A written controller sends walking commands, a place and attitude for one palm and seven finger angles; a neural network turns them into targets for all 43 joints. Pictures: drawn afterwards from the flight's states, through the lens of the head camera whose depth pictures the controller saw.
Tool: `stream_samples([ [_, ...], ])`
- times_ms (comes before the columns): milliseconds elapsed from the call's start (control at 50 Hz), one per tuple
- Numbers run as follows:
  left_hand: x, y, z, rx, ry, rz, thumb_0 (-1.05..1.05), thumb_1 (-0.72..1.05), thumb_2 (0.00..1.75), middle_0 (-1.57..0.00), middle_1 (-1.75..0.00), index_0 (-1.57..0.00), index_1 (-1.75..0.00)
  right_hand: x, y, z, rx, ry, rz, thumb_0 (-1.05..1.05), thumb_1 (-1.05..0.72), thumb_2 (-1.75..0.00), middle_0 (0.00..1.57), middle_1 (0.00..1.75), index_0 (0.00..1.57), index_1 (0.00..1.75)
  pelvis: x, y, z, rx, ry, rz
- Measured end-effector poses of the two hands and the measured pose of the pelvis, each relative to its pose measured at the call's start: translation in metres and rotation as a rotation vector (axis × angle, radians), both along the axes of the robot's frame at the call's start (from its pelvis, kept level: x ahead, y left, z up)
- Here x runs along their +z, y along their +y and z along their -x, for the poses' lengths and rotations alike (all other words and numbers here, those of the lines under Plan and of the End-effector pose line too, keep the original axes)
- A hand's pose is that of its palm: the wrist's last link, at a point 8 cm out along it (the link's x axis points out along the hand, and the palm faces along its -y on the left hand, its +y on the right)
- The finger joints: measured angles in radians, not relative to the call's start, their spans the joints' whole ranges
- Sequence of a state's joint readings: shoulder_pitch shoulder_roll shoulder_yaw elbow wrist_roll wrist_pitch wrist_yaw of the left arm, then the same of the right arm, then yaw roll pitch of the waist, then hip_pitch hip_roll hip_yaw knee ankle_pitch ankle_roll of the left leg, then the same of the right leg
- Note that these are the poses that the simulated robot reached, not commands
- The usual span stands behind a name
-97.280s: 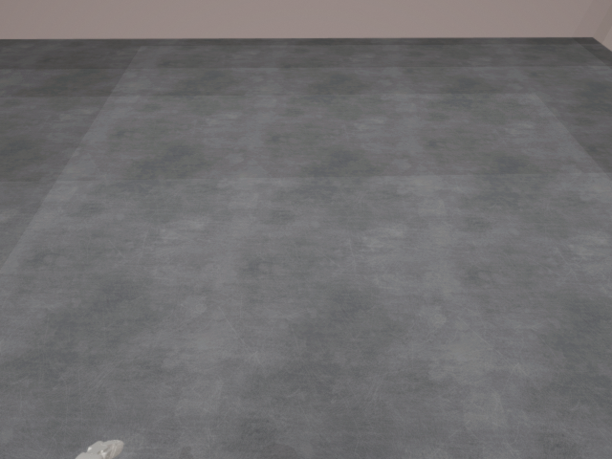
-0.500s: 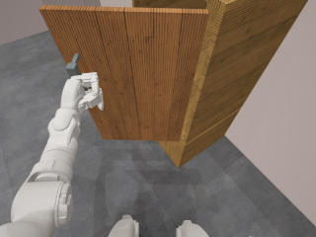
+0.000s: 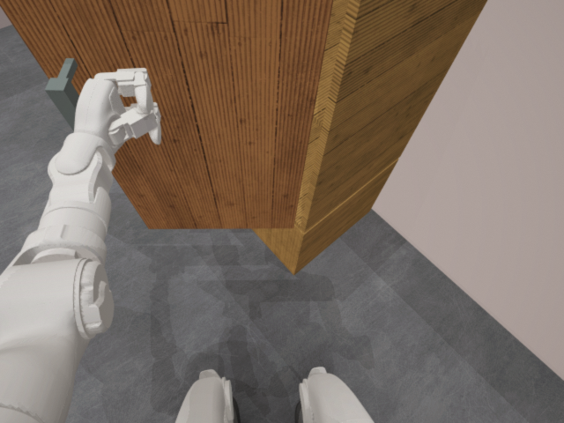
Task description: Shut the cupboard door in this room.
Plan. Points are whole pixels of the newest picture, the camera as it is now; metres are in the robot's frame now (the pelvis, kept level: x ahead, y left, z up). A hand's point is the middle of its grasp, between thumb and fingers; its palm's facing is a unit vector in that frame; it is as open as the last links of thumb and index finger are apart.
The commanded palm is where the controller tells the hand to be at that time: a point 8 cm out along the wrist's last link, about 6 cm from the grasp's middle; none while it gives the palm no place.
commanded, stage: push the door shut along its arc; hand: left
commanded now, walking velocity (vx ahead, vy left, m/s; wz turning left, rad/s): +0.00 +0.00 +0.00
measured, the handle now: (84, 109) +0.54 +0.22 +0.10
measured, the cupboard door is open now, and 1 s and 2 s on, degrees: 50 24 24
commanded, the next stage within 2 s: pull the fist back off the door in 0.76 s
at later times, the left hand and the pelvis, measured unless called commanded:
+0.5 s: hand (164, 94) +0.55 +0.12 +0.11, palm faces -0.29 -0.96 -0.03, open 3.4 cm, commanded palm +0.57 +0.14 +0.10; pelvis +0.00 +0.00 -0.01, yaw +0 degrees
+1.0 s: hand (189, 64) +0.61 +0.08 +0.11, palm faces +0.00 -0.99 +0.10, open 3.3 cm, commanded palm +0.59 +0.10 +0.10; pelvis +0.01 +0.01 -0.03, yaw +0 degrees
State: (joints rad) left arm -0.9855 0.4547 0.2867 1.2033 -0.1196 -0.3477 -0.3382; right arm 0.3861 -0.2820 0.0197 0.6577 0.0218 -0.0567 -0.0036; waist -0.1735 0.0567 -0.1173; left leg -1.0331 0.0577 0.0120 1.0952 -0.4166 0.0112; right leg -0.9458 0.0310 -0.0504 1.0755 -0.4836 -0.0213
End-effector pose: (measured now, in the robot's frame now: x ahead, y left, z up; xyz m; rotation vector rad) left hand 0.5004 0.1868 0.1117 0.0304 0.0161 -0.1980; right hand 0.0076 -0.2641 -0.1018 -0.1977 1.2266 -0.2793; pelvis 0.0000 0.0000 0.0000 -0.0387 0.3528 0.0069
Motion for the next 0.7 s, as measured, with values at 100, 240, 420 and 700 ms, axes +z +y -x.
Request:
stream_samples([
  [100,-0.001,-0.001,-0.009,-0.014,0.015,-0.007,-0.02,0.89,0.93,-1.3,-1.5,-1.3,-1.5,-0.002,0.0,0.011,-0.003,0.054,-0.002,0.01,-0.9,-0.9,0.2,0.29,0.2,0.3,-0.003,-0.001,-0.001,0.007,0.016,0.006],
  [240,0.0,-0.006,-0.021,-0.041,0.025,-0.014,-0.01,0.93,0.96,-1.3,-1.5,-1.3,-1.5,-0.003,-0.002,0.017,-0.009,0.08,0.008,0.01,-0.9,-0.9,0.21,0.29,0.2,0.3,-0.005,-0.002,-0.001,0.012,0.036,0.014],
  [420,0.003,-0.012,-0.037,-0.081,0.041,-0.013,0.02,0.97,0.99,-1.3,-1.5,-1.3,-1.5,-0.002,-0.003,0.016,-0.001,0.079,0.028,0.01,-0.9,-0.9,0.21,0.29,0.2,0.3,-0.009,-0.001,-0.001,0.015,0.055,0.023],
  [700,0.003,-0.024,-0.067,-0.133,0.039,-0.017,0.02,1.03,1.02,-1.3,-1.5,-1.3,-1.5,-0.009,0.004,0.03,-0.004,0.134,0.049,0.01,-0.9,-0.9,0.21,0.29,0.2,0.3,-0.021,0.004,-0.001,0.015,0.109,0.036],
])
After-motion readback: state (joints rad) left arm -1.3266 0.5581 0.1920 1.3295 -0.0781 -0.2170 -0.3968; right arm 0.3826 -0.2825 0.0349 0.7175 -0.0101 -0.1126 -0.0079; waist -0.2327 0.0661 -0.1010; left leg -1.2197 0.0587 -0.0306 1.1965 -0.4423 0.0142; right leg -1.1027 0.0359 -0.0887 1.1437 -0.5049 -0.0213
